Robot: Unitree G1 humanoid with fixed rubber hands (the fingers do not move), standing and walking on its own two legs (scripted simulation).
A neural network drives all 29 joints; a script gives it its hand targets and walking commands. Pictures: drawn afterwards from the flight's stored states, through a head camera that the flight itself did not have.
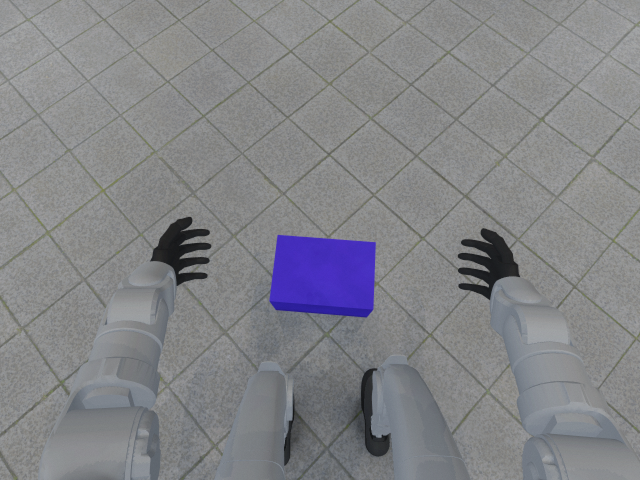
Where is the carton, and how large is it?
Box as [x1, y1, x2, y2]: [269, 235, 375, 316]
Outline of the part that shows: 277,235 269,300 276,309 367,316 372,310 373,306 375,242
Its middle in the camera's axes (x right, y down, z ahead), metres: +0.01 +0.10 +1.04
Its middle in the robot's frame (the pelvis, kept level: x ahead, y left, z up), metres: +0.47 +0.01 -0.60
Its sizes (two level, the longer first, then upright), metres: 0.256 0.174 0.146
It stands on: the floor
